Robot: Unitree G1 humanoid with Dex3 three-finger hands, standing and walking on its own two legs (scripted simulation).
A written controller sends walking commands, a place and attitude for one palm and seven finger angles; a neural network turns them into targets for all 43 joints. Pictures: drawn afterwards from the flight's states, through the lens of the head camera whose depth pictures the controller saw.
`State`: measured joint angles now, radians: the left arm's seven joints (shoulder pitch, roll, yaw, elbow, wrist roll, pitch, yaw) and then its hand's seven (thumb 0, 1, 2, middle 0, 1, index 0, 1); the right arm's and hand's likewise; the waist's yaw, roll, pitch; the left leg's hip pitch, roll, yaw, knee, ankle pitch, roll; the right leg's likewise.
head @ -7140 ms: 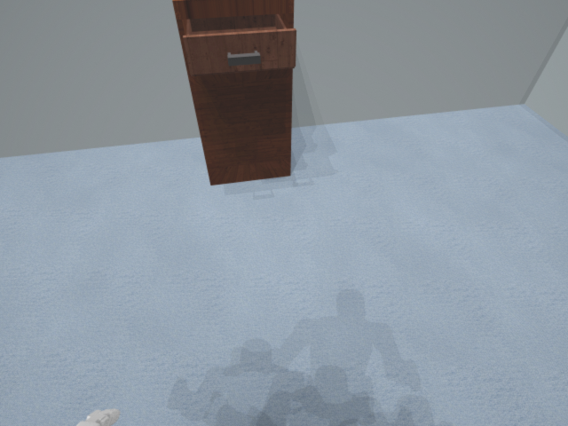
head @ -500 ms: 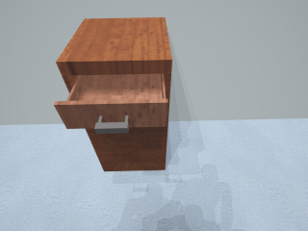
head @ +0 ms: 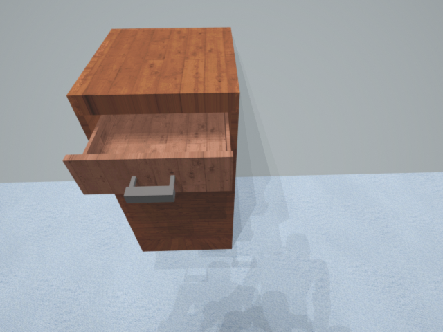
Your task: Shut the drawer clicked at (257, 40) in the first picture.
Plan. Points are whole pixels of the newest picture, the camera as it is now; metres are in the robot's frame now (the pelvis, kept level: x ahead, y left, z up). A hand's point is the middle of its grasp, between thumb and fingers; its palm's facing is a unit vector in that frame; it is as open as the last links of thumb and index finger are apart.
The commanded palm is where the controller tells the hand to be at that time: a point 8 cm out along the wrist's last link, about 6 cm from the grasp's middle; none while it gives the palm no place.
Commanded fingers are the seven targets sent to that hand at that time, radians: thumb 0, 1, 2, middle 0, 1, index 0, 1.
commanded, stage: look again from close up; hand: left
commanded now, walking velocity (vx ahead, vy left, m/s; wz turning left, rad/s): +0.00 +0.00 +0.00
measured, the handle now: (151, 186) +0.44 +0.19 -0.02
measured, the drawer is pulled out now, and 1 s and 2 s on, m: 0.17 0.17 0.17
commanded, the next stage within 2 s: raise the hand and make a fist in 0.10 s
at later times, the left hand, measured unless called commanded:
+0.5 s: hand (147, 272) +0.21 +0.14 +0.03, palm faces +0.06 -1.00 +0.01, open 6.6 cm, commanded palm +0.13 +0.21 -0.04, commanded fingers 0.00 0.90 0.90 -0.52 -0.65 -0.52 -0.65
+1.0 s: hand (157, 271) +0.23 +0.13 -0.01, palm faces -0.09 -1.00 -0.01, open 4.0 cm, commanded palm +0.18 +0.21 +0.01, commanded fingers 0.00 0.90 0.90 -1.02 -1.19 -1.02 -1.19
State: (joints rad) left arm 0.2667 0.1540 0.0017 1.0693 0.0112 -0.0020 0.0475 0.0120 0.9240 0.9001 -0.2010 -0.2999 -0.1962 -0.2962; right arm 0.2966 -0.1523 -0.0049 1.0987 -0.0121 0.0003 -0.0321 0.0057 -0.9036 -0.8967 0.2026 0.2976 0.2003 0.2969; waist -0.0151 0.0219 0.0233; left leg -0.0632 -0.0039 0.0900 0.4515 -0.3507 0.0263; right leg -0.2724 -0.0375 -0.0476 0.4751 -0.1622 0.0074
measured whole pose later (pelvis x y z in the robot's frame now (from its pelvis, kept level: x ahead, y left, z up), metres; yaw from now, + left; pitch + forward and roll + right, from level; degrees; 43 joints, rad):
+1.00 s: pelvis -0.01 -0.02 -0.06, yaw +4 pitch +13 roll +0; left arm 0.27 0.20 0.06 -0.06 -0.23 -0.19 -0.26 0.02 0.90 0.90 -0.83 -0.98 -0.82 -0.98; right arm 0.25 -0.19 0.06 0.52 0.04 -0.20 -0.03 0.02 -0.90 -0.90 0.21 0.30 0.21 0.30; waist -0.02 0.04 -0.11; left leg -0.66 0.01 0.01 1.00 -0.57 0.00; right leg -0.83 -0.05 -0.09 0.96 -0.36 -0.02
